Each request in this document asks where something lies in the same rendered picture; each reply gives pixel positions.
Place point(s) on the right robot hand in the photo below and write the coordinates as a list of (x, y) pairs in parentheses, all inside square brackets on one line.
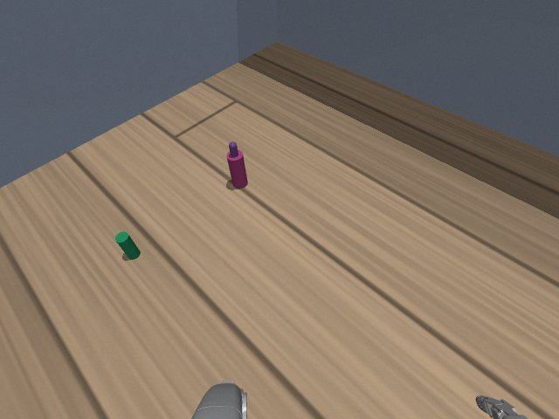
[(497, 409)]

